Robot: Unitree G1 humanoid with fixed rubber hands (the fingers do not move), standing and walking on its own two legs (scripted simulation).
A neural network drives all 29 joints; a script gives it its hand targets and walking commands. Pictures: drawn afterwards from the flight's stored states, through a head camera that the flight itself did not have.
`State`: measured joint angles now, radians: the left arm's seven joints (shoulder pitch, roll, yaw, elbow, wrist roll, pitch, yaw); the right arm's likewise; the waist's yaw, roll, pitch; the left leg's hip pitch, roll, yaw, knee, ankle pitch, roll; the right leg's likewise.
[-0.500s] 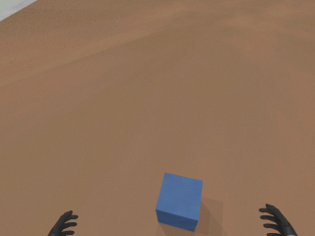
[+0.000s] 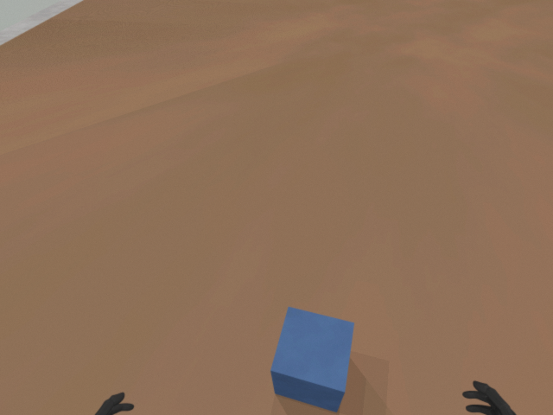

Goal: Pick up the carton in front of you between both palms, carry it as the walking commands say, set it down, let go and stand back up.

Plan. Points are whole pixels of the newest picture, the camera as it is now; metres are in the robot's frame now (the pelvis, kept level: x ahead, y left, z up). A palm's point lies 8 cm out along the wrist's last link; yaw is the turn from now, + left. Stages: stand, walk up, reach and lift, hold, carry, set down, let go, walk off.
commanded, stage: stand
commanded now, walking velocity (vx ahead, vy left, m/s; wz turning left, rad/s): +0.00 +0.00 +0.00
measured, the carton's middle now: (312, 359) +0.41 -0.05 -0.65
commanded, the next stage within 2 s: none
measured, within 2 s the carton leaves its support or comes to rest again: neither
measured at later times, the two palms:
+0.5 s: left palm out of the picture +0.08 +0.31 -0.09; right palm out of the picture +0.09 -0.30 -0.10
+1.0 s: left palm out of the picture +0.09 +0.31 -0.09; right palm out of the picture +0.09 -0.30 -0.10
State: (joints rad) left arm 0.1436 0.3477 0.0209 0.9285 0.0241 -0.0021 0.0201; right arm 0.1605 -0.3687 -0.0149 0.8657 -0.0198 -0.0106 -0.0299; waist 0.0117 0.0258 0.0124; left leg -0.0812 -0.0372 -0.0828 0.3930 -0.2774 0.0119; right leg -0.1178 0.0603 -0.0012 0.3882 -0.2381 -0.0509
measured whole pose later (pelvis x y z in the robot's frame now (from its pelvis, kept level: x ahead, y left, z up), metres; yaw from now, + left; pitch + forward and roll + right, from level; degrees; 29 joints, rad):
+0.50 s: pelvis -0.01 +0.00 +0.00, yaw +0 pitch -2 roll +0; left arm 0.11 0.37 0.01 1.03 0.02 -0.01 0.01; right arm 0.16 -0.38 0.00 0.96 -0.02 -0.02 -0.02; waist 0.01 0.03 0.01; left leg -0.07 -0.03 -0.09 0.35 -0.23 0.01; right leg -0.11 0.06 0.00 0.34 -0.19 -0.05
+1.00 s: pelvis -0.01 +0.00 +0.00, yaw +0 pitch -2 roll +0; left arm 0.09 0.39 0.00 1.06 0.01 -0.01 0.01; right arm 0.14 -0.39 0.01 0.99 -0.01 -0.02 -0.02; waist 0.01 0.02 0.02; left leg -0.06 -0.04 -0.08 0.33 -0.23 0.01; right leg -0.10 0.06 0.02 0.33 -0.19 -0.04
